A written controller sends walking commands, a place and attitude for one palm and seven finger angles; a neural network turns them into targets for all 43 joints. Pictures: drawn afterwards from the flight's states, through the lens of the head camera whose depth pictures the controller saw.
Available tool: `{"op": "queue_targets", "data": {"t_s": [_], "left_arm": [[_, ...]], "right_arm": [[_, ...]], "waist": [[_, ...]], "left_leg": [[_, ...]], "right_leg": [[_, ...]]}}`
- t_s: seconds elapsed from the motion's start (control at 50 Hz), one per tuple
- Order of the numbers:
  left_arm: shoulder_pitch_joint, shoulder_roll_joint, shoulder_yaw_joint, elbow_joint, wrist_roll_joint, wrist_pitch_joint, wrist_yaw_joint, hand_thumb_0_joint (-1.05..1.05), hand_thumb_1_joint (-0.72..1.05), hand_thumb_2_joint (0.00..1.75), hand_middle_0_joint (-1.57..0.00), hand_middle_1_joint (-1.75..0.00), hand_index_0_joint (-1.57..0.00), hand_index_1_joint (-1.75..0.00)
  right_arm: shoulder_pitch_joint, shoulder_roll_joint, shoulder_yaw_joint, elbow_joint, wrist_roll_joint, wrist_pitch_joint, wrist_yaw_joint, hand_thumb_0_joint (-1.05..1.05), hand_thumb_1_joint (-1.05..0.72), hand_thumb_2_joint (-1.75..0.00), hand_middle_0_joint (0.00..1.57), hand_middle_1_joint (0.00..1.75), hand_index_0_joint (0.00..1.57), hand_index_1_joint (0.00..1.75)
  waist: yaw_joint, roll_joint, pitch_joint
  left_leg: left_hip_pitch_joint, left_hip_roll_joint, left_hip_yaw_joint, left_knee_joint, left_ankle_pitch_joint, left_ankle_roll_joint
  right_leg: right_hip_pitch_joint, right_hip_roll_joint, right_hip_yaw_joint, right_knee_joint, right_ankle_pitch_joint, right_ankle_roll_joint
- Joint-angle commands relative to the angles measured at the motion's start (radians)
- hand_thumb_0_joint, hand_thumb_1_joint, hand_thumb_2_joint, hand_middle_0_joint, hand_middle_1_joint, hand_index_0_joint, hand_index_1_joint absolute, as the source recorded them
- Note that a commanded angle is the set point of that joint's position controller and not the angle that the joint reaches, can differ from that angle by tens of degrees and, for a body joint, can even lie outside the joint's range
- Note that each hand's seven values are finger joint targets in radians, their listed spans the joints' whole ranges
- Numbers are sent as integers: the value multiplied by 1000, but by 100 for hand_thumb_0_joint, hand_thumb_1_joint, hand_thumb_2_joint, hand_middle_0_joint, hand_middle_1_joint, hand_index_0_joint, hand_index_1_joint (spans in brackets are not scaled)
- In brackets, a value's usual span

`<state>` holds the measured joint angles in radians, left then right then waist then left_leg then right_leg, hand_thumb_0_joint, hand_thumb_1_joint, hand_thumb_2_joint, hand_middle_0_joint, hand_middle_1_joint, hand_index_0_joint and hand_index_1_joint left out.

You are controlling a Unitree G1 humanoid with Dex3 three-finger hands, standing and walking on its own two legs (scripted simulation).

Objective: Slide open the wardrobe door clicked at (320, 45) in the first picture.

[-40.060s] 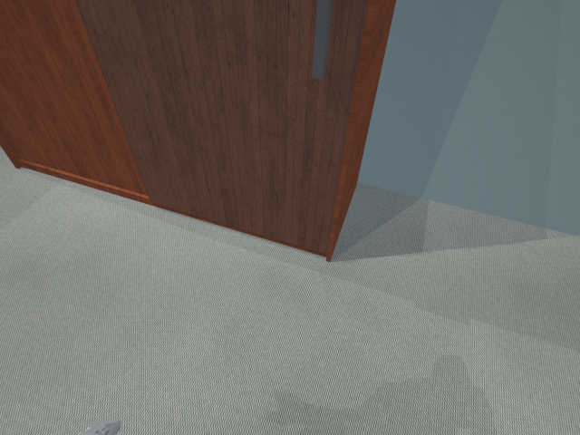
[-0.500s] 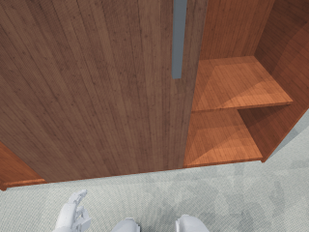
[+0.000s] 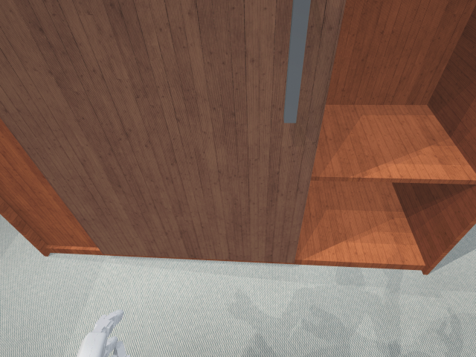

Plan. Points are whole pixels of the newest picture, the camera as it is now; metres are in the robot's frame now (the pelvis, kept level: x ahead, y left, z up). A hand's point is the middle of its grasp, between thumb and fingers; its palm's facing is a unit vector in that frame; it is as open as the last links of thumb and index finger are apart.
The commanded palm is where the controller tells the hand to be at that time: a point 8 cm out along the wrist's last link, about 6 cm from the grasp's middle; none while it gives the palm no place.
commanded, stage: stop stepping back and stand still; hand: right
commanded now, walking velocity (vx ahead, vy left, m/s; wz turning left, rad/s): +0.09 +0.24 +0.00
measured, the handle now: (295, 50) +0.64 -0.08 +0.24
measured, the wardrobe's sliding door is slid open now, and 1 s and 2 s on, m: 0.56 0.56 0.56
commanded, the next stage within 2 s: let the arm hang, fingers relaxed in 0.10 s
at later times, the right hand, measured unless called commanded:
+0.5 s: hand out of the picture +0.10 -0.16 -0.16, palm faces +0.04 +0.99 -0.16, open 7.1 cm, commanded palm none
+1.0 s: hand out of the picture +0.06 -0.18 -0.15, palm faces -0.01 +0.98 -0.21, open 7.3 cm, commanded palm none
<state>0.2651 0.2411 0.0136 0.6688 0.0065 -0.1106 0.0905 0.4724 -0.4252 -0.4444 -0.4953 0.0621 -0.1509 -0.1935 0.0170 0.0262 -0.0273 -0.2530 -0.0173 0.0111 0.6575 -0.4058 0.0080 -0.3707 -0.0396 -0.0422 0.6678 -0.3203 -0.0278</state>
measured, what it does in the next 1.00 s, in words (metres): stands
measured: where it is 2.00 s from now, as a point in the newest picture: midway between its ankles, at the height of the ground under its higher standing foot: outside the picture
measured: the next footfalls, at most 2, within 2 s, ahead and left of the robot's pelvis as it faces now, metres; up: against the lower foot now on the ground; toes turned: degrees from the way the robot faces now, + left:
none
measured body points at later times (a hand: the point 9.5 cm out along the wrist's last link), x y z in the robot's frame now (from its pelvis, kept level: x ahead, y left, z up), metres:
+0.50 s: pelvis +0.02 +0.00 +0.00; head +0.05 -0.01 +0.45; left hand +0.09 +0.26 -0.13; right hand +0.10 -0.22 -0.15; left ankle +0.02 +0.10 -0.72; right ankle +0.01 -0.10 -0.72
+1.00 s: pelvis +0.04 -0.01 +0.02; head +0.06 -0.01 +0.47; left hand +0.04 +0.21 -0.14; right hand +0.07 -0.24 -0.14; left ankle +0.02 +0.10 -0.72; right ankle +0.01 -0.10 -0.72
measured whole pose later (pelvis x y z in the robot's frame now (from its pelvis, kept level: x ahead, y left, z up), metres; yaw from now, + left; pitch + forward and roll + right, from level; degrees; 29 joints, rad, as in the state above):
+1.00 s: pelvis +0.04 -0.01 +0.02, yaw +1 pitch +0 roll +0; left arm 0.24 0.14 0.01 1.16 0.02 0.01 0.03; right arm 0.21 -0.17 0.00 1.13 -0.02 0.00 -0.04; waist 0.01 0.00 0.05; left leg -0.15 0.01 0.07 0.40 -0.24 0.01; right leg -0.14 -0.03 -0.13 0.41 -0.27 -0.02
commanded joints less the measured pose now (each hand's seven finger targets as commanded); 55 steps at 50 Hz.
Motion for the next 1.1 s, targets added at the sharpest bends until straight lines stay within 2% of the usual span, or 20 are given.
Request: {"op": "queue_targets", "data": {"t_s": [0.0, 0.02, 0.06, 0.12, 0.14, 0.16, 0.18, 0.2, 0.22, 0.26, 0.3, 0.34, 0.36, 0.4, 0.44, 0.48, 0.5, 0.6, 0.7, 1.08], "left_arm": [[-154, 103, 25, -185, 16, -79, 15, 0, 90, 90, -20, -30, -20, -30], [-158, 100, 25, -181, 25, -92, 13, 0, 90, 90, -20, -30, -20, -30], [-142, 81, 17, -154, 24, -99, -5, 0, 90, 90, -20, -30, -20, -30], [-151, 99, 24, -177, 20, -94, -8, 0, 90, 90, -20, -30, -20, -30], [-138, 95, 28, -179, 20, -85, -6, 0, 90, 90, -20, -30, -20, -30], [-136, 90, 33, -184, 22, -75, -5, 0, 90, 90, -20, -30, -20, -30], [-106, 177, 71, 34, 6, -56, -89, 0, 90, 90, -20, -30, -20, -30], [-41, 101, 70, 25, -3, 11, -93, 0, 90, 90, -20, -30, -20, -30], [16, 89, 72, 42, 5, 40, -90, 0, 90, 90, -20, -30, -20, -30], [40, 119, 60, 27, 17, 97, -90, 0, 90, 90, -20, -30, -20, -30], [22, 134, 58, 29, 28, 115, -88, 0, 90, 90, -20, -30, -20, -30], [-28, 166, 43, 50, 41, 108, -81, 0, 90, 90, -20, -30, -20, -30], [-29, 181, 39, 75, 46, 102, -76, 0, 90, 90, -20, -30, -20, -30], [-66, 167, 26, 129, 43, 100, -68, 0, 90, 90, -20, -30, -20, -30], [-88, 132, 17, 173, 31, 104, -64, 0, 90, 90, -20, -30, -20, -30], [-54, 74, 19, 218, 24, 111, -58, 0, 90, 90, -20, -30, -20, -30], [-27, 48, 24, 239, 26, 116, -56, 0, 90, 90, -20, -30, -20, -30], [17, 30, 18, 334, 20, 128, -55, 0, 90, 90, -20, -30, -20, -30], [39, 37, 14, 396, 15, 119, -51, 0, 90, 90, -20, -30, -20, -30], [29, 3, 5, 476, 16, 108, -48, 0, 90, 90, -20, -30, -20, -30]], "right_arm": [[-134, -208, -93, -329, -5, -73, 7, 0, -90, -90, 20, 30, 20, 30], [-171, -262, -131, -395, -8, -84, 8, 0, -90, -90, 20, 30, 20, 30], [-26, -195, -99, -328, -15, -71, 9, 0, -90, -90, 20, 30, 20, 30], [56, -205, -137, -277, -17, -61, -5, 0, -90, -90, 20, 30, 20, 30], [56, -185, -128, -242, -21, -61, -4, 0, -90, -90, 20, 30, 20, 30], [43, -193, -134, -208, -24, -63, -3, 0, -90, -90, 20, 30, 20, 30], [40, 67, 300, 592, -126, 98, 141, 0, -90, -90, 20, 30, 20, 30], [-19, 53, 305, 638, -113, 152, 166, 0, -90, -90, 20, 30, 20, 30], [-95, 90, 325, 653, -108, 165, 174, 0, -90, -90, 20, 30, 20, 30], [-170, 82, 344, 740, -99, 175, 169, 0, -90, -90, 20, 30, 20, 30], [-227, 73, 372, 845, -97, 187, 172, 0, -90, -90, 20, 30, 20, 30], [-235, 93, 386, 955, -92, 193, 174, 0, -90, -90, 20, 30, 20, 30], [-257, 94, 385, 1013, -90, 191, 173, 0, -90, -90, 20, 30, 20, 30], [-234, 98, 389, 1151, -83, 183, 172, 0, -90, -90, 20, 30, 20, 30], [-185, 92, 394, 1273, -81, 164, 175, 0, -90, -90, 20, 30, 20, 30], [-182, 101, 391, 1353, -83, 145, 171, 0, -90, -90, 20, 30, 20, 30], [-194, 108, 386, 1370, -83, 141, 168, 0, -90, -90, 20, 30, 20, 30], [-233, 112, 415, 1469, -75, 147, 169, 0, -90, -90, 20, 30, 20, 30], [-205, 133, 430, 1553, -73, 144, 163, 0, -90, -90, 20, 30, 20, 30], [-205, 169, 432, 1611, -75, 143, 154, 0, -90, -90, 20, 30, 20, 30]], "waist": [[2, -233, 38], [-7, -257, 39], [-22, -226, 17], [-32, -266, -20], [-26, -199, -14], [-19, -66, -6], [34, 102, -36], [44, 112, -108], [59, 162, -68], [44, 306, 23], [38, 250, 76], [-3, 1, 79], [-3, -108, 57], [-34, -186, 18], [-46, -139, -52], [-13, -34, -82], [3, -72, -76], [14, -74, 42], [5, 1, 23], [-6, -36, 80]], "left_leg": [[-236, -11, -21, 291, -110, 3], [-244, 21, -48, 314, -83, 4], [-145, 45, -27, 169, -36, 2], [126, 0, 64, -134, 17, 18], [189, 1, 55, -220, 52, 30], [168, 76, -87, -303, 26, 76], [51, 326, -187, -208, 590, 115], [-43, 344, -208, -196, 536, 157], [-116, 307, -160, -221, 312, 148], [-129, 245, -61, -166, 331, 135], [-200, 193, -22, -79, 339, 83], [-162, 81, 23, 35, 204, 5], [-99, 58, 42, 103, 155, -16], [9, 61, 7, 66, 84, -14], [120, 87, -25, -98, 294, 1], [120, 166, -114, -207, 455, 41], [106, 197, -140, -242, 475, 58], [31, 147, -85, -322, 311, 40], [89, 134, -51, -326, 385, 28], [73, 128, -36, -322, 356, 15]], "right_leg": [[126, -288, 531, -529, -318, -98], [125, -296, 523, -520, -238, -98], [114, -257, 350, -459, -27, -91], [-7, -163, 141, -380, -126, -24], [-68, -117, 88, -308, -161, -9], [-111, -59, 44, -157, -170, 6], [-145, -30, -26, 131, -52, 35], [-38, -40, 15, 173, -204, 46], [-22, -11, -1, 196, -192, 35], [-19, -6, -14, 149, -78, 9], [76, -55, 65, -10, 164, -22], [60, -181, 222, -178, 367, -82], [41, -224, 279, -243, 488, -114], [34, -213, 215, -262, 568, -113], [67, -129, 99, -205, 431, -46], [126, -45, 12, -138, 200, 4], [147, -28, -4, -133, 128, 10], [193, -65, 29, -239, 148, 0], [223, -88, 29, -281, 234, -2], [239, -98, 31, -342, 291, -10]]}}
